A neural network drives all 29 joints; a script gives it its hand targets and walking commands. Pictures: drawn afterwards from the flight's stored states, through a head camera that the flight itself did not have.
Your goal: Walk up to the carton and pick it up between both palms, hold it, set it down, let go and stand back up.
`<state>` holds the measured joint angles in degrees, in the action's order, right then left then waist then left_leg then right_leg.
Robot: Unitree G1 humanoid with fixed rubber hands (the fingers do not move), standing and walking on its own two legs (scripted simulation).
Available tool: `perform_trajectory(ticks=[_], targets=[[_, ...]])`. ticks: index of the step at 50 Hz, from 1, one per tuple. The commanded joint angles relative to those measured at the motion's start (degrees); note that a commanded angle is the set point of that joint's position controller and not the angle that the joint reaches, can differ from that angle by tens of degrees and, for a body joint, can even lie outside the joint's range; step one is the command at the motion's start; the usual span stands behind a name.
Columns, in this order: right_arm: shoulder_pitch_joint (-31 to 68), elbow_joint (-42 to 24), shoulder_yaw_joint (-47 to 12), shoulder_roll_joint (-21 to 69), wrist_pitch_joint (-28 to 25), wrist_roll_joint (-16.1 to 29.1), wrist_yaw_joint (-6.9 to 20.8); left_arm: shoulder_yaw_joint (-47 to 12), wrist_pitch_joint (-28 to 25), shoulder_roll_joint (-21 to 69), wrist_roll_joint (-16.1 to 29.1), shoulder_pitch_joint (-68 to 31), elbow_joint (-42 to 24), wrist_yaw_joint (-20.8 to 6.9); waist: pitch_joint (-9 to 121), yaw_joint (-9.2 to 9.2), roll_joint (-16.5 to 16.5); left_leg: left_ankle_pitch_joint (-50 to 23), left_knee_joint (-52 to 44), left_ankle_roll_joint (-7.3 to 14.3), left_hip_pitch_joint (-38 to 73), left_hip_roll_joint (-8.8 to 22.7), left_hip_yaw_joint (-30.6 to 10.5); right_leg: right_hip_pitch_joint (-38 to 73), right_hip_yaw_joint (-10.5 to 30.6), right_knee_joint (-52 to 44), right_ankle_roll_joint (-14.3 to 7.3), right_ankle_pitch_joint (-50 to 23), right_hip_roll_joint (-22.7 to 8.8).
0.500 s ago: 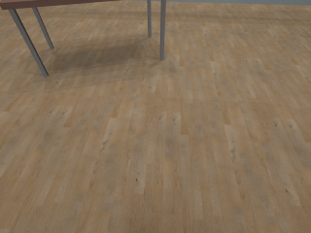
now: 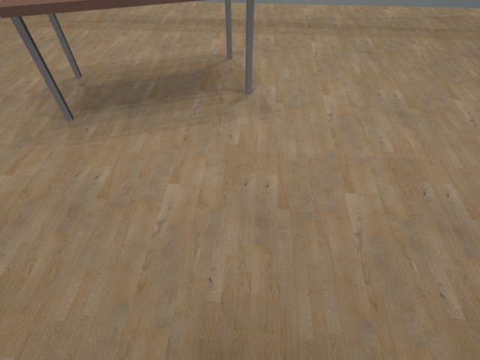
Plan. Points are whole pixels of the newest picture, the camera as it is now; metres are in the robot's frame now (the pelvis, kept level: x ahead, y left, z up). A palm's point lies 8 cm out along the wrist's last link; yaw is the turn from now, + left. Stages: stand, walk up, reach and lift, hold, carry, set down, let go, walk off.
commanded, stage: stand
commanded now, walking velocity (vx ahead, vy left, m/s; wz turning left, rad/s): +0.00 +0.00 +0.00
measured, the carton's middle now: out of the picture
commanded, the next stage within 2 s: walk up in 0.52 s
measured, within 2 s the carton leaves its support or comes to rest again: neither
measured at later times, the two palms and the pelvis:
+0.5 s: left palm out of the picture +0.08 +0.28 -0.12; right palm out of the picture +0.08 -0.29 -0.12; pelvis +0.01 +0.00 +0.00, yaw +0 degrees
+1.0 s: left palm out of the picture +0.06 +0.35 -0.13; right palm out of the picture +0.15 -0.30 -0.11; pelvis +0.06 +0.03 -0.02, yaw +6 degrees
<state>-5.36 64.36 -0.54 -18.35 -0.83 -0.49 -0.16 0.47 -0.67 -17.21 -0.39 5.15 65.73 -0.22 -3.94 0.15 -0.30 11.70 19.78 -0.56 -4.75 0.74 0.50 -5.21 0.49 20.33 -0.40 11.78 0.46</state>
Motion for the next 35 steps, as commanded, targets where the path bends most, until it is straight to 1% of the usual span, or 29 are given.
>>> perform_trajectory(ticks=[1,2,6,8,15,18,30,34,35], targets=[[2.62,-4.09,2.30,-12.49,-1.37,0.09,-0.75,2.31,-1.30,-13.60,0.07,-3.19,-3.89,0.68,5.27,-0.06,0.58,-10.85,-3.47,2.00,0.60,6.86,-4.82,0.24,5.38,-3.52,-1.41,-12.80,-7.65],[2.76,-4.04,2.37,-12.71,-1.34,0.05,-0.76,2.28,-1.24,-13.52,0.03,-3.01,-3.84,0.70,4.95,0.02,0.18,-11.02,-3.39,2.02,0.61,6.91,-4.83,0.07,5.32,-3.52,-1.48,-12.82,-7.65],[2.56,-4.12,2.36,-12.73,-1.30,0.07,-0.73,2.24,-1.18,-13.47,0.02,-2.98,-3.94,0.74,4.83,0.01,0.86,-10.66,-3.63,1.90,0.69,6.93,-4.92,0.10,5.22,-3.71,-1.42,-12.66,-7.54],[2.38,-4.02,2.36,-12.61,-1.24,0.08,-0.78,2.30,-1.25,-13.50,0.15,-3.00,-3.98,0.75,4.80,-0.01,0.42,-10.48,-3.66,1.94,0.64,6.88,-4.72,-0.04,5.43,-3.85,-1.43,-12.44,-7.64],[2.20,-4.04,2.37,-12.75,-1.23,-0.01,-0.78,2.27,-1.29,-13.58,0.06,-3.02,-4.02,0.67,4.68,-0.03,0.49,-10.27,-3.97,1.93,0.76,7.00,-4.67,0.09,5.52,-4.01,-1.46,-12.47,-7.64],[2.24,-4.18,2.32,-12.78,-1.32,0.13,-0.81,2.28,-1.26,-13.73,0.08,-3.01,-4.05,0.67,5.07,-0.20,0.47,-11.51,-3.76,1.85,1.21,7.13,-4.62,0.43,5.55,-3.95,-1.44,-13.87,-7.60],[1.89,-4.14,2.23,-12.76,-1.20,0.15,-0.86,2.33,-1.27,-13.84,0.03,-2.75,-3.92,0.71,4.88,-0.26,0.65,-11.32,-3.86,1.85,1.29,7.24,-4.41,0.66,5.60,-4.14,-1.51,-14.52,-7.67],[1.85,-4.15,2.27,-12.91,-1.14,0.06,-0.91,2.32,-1.36,-13.90,0.08,-2.76,-4.05,0.75,5.28,-0.22,0.71,-12.17,-3.76,1.79,1.61,7.24,-4.27,1.01,5.59,-4.02,-1.49,-15.87,-7.73],[1.74,-4.22,2.24,-12.98,-1.11,0.06,-0.90,2.36,-1.29,-14.04,0.06,-2.70,-4.01,0.74,5.14,-0.25,0.34,-11.92,-3.64,1.76,1.68,7.20,-4.09,0.91,5.61,-4.00,-1.44,-15.83,-7.67]])
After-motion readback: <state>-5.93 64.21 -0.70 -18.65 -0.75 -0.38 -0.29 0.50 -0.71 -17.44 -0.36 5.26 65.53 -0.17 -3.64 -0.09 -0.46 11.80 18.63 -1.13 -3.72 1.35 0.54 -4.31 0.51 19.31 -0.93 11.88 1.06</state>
